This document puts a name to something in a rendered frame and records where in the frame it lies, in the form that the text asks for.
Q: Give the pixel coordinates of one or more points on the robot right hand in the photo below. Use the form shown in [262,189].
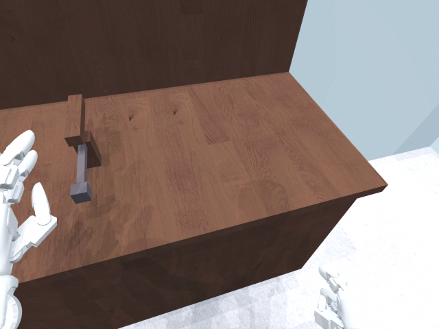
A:
[346,310]

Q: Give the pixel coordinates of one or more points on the robot left forearm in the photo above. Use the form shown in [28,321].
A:
[10,307]

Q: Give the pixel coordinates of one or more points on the counter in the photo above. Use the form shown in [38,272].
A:
[211,167]

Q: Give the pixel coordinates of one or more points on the robot left hand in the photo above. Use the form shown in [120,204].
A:
[16,162]

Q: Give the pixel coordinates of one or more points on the tap lever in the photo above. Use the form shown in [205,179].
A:
[81,191]

